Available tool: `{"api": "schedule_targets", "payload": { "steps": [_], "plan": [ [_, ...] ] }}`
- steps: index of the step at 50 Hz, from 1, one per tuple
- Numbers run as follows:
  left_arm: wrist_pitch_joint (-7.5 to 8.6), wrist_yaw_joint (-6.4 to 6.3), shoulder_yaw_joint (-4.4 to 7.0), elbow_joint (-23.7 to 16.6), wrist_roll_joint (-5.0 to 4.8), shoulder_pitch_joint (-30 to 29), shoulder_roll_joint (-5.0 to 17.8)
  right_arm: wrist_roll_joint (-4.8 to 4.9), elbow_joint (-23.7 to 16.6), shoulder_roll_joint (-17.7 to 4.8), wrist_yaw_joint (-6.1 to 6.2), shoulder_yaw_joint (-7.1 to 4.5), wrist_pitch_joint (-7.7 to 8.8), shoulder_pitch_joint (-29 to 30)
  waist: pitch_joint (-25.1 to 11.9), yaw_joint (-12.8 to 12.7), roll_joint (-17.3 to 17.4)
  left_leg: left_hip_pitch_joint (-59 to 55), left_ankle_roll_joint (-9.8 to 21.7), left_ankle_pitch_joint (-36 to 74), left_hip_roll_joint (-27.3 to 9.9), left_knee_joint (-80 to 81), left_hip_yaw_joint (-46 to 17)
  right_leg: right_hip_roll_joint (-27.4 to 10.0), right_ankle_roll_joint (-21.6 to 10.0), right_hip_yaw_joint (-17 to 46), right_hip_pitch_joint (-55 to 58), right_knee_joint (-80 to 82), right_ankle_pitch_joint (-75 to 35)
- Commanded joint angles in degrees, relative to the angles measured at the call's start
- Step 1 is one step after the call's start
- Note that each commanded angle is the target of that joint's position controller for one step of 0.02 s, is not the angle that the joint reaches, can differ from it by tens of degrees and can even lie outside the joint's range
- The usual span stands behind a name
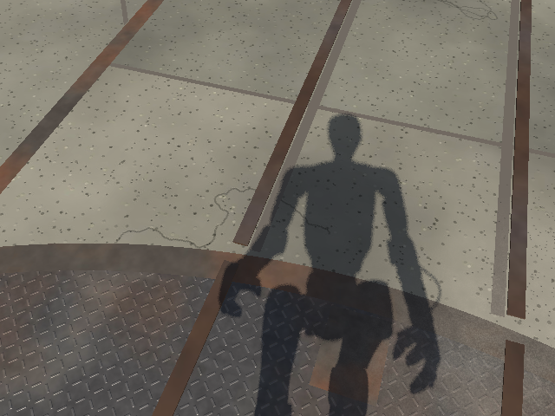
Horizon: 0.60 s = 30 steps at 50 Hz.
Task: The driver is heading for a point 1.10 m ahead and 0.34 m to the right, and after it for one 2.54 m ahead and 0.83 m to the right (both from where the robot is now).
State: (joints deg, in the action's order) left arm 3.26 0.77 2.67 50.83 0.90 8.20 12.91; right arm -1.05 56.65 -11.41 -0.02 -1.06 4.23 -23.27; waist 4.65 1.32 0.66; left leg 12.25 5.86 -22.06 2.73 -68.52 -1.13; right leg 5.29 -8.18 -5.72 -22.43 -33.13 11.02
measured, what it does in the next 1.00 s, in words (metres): walks ahead: left foot, then right foot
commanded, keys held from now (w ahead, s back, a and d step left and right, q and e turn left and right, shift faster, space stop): w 0.02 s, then no key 0.98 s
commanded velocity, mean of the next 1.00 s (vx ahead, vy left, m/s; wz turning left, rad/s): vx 0.13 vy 0.00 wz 0.00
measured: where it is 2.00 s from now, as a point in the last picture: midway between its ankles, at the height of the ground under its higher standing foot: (265, 350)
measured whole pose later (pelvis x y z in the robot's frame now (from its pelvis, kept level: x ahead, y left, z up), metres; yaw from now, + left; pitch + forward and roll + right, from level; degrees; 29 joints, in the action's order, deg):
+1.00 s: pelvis +0.20 +0.02 +0.02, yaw -1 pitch -2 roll +0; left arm 1.0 -2.4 -0.9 65.0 0.5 18.4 7.3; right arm -0.5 64.3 -8.4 1.6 -0.1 0.4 -17.0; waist 1.3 0.7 0.3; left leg 13.2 2.1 -8.3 0.7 -23.1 3.2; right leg 1.1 -1.2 -0.4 -7.5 -23.9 14.8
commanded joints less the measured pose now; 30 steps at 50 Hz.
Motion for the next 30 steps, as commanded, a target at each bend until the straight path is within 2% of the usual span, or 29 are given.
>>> {"api": "schedule_targets", "payload": {
  "steps": [1, 3, 4, 5, 6, 9, 10, 14, 17, 18, 19, 20, 21, 22, 23, 24, 25, 26, 27, 30],
  "plan": [
    [1.19, -0.12, 0.87, 0.56, -0.02, 6.07, 3.60, -0.75, -4.89, -6.21, -0.69, -1.54, 0.39, 1.13, -1.50, -0.84, 0.35, 18.93, -0.28, 4.76, -6.22, -3.39, -2.98, -19.74, -8.51, 29.12, 11.96, 24.24, 8.76],
    [2.45, -0.43, 0.19, 2.55, -0.19, 8.24, 2.53, -1.15, -3.88, -3.18, -0.90, -0.99, -0.93, -0.83, -0.79, 1.17, 0.14, 13.59, -1.88, 4.84, -6.73, 0.83, -1.38, -17.70, -7.08, 20.46, 7.06, 24.17, -12.82],
    [3.09, -0.32, 0.00, 3.76, -0.32, 10.62, 2.54, -1.23, -3.87, -2.70, -0.74, -0.99, -1.22, -0.57, -0.90, 1.22, 0.13, 12.84, -2.38, 5.25, -6.58, 2.48, -0.34, -17.04, -6.73, 16.95, 6.77, 22.99, -25.83],
    [3.31, -0.25, 0.10, 4.51, -0.19, 11.29, 3.83, -1.05, -4.20, -1.95, -0.72, -0.85, -1.51, -0.42, -1.78, 1.92, -1.49, 12.90, -3.02, 6.46, -6.40, 4.99, 0.53, -16.83, -6.93, 14.36, 6.78, 22.50, -32.09],
    [3.35, -0.19, 0.04, 4.87, -0.10, 11.48, 4.27, -0.90, -4.70, -2.26, -0.65, -0.84, -1.74, 1.34, -1.53, 1.94, -2.22, 13.66, -3.51, 8.34, -6.63, 7.87, 1.19, -16.09, -6.53, 11.96, 6.80, 22.29, -36.57],
    [2.67, -0.28, -0.72, 5.83, -0.19, 12.83, 3.80, -0.35, -5.83, -2.12, -0.57, -0.42, -1.97, 7.53, -2.15, 0.66, -3.37, 13.20, -4.20, 15.00, -5.62, 18.85, 3.72, -12.61, -3.42, 6.11, 9.14, 20.11, -44.03],
    [2.42, -0.36, -0.78, 6.26, -0.21, 13.84, 4.41, -0.06, -6.22, -1.47, -0.49, -0.07, -2.02, 9.35, -2.86, -0.33, -5.13, 12.11, -4.30, 16.84, -5.27, 22.07, 4.28, -12.79, -2.88, 5.85, 9.67, 19.56, -43.68],
    [1.40, -1.08, -1.42, 8.22, 0.07, 17.37, 3.84, 0.25, -6.26, -2.64, 0.40, -0.05, -2.16, 13.71, -3.59, -2.79, -5.58, 11.44, -4.03, 17.83, -3.53, 28.45, 4.80, -13.82, -2.10, 6.84, 16.17, 16.12, -42.91],
    [0.84, -1.84, -1.53, 8.88, 0.26, 16.68, 3.90, -0.01, -4.95, -2.86, 1.20, -0.19, -1.56, 12.11, -2.85, -2.21, -5.88, 7.62, -2.61, 13.80, -2.83, 35.53, 3.98, -15.72, -2.28, 9.72, 18.29, 11.29, -39.88],
    [0.73, -2.10, -1.57, 9.04, -0.10, 15.76, 3.72, -0.11, -3.49, -2.65, 1.48, -0.28, -1.04, 9.04, -2.91, -0.50, -4.53, 3.41, -1.98, 17.27, -2.62, 42.26, 3.79, -14.91, -1.09, 9.83, 18.14, 7.94, -36.90],
    [0.92, -2.22, -1.71, 9.27, -0.32, 16.79, 3.26, -0.49, -2.19, -4.20, 1.79, -0.67, -0.20, 5.79, -4.58, 0.32, -1.99, -3.29, -1.43, 27.68, -5.24, 46.93, 0.96, -13.01, 0.88, 9.48, 16.41, 3.39, -31.00],
    [1.21, -2.49, -2.16, 8.73, -0.46, 20.11, 1.71, -1.04, -1.28, -8.16, 1.94, -1.45, 0.49, 1.03, -9.98, -0.47, 3.06, -13.88, 0.81, 52.84, -14.85, 42.10, -6.61, -10.58, 2.77, 7.56, 11.07, -3.04, -13.94],
    [0.53, -2.86, -2.80, 10.43, -1.42, 25.28, -2.04, -0.62, -1.01, -8.04, 1.80, -1.31, 0.02, -1.08, -14.50, -0.95, 9.73, -20.11, 8.72, 70.04, -24.61, 40.88, -15.07, -4.75, 4.01, 4.61, 5.28, -12.18, 17.66],
    [-1.00, -2.88, -2.17, 11.41, -1.84, 25.49, -0.13, 0.77, -0.93, -6.66, 1.78, -0.92, -0.86, 0.16, -16.73, 0.12, 10.23, -17.18, 14.55, 55.32, -26.81, 44.78, -19.81, -3.52, 4.67, 4.93, 2.48, -16.53, 26.92],
    [-1.85, -2.80, -1.45, 10.28, -0.71, 19.41, 2.77, 0.89, -1.43, -5.65, 1.65, -0.83, -1.29, 3.04, -10.98, 0.54, 7.04, -10.56, 13.94, 39.01, -24.60, 50.31, -20.27, -3.91, 5.44, 5.64, 1.09, -19.27, 27.07],
    [-2.47, -2.45, -1.20, 9.39, 0.33, 14.79, 2.35, 0.45, -1.44, -4.55, 1.64, -0.29, -1.55, 5.79, -6.70, -0.35, 4.66, -4.86, 11.47, 31.49, -21.55, 53.17, -17.40, -4.76, 5.94, 6.81, 1.74, -19.31, 24.08],
    [-3.15, -2.23, -1.22, 9.46, 0.76, 12.82, 1.13, -0.15, -0.89, -3.06, 1.77, 0.39, -1.61, 6.48, -3.71, -1.56, 2.92, 0.00, 8.43, 32.65, -18.42, 54.00, -12.87, -5.73, 6.37, 7.72, 4.21, -17.00, 20.85],
    [-3.68, -2.06, -1.89, 10.08, 0.40, 14.99, -1.53, -0.14, -0.86, -3.59, 2.37, 0.30, -1.82, 8.66, -4.27, -3.66, 5.34, 2.25, 6.96, 27.51, -16.76, 55.15, -10.39, -6.25, 7.10, 7.32, 7.01, -13.63, 18.30],
    [-4.01, -2.17, -2.28, 11.38, 0.42, 16.36, -2.43, -0.10, -0.86, -3.38, 2.50, 0.30, -1.94, 9.88, -4.34, -4.05, 5.07, 3.44, 5.56, 25.29, -14.76, 55.38, -8.26, -5.80, 7.67, 6.34, 9.01, -11.41, 16.45],
    [-4.39, -2.82, -2.30, 12.69, -0.24, 16.03, -1.79, 0.01, 0.42, -3.85, 2.29, 0.29, -2.06, 8.71, -5.98, -3.44, 4.25, 2.58, 4.39, 20.52, -13.18, 54.01, -6.43, -5.05, 8.14, 5.09, 11.81, -3.74, 12.17]
  ]
}}
Velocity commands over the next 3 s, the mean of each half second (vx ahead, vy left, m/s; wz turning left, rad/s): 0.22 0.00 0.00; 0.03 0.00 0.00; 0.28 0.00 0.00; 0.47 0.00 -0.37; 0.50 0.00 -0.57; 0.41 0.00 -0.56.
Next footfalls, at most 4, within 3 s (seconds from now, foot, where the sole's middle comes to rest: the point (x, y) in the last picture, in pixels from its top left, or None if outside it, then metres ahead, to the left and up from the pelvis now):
0.38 left None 0.29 0.11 -0.76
0.68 right None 0.22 -0.09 -0.76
1.80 right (304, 341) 0.64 -0.05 -0.76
2.36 left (288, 222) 1.01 -0.02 -0.76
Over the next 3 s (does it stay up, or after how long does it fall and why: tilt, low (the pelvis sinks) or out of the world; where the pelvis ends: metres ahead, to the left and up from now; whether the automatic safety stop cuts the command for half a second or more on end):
stays up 1.03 -0.24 0.01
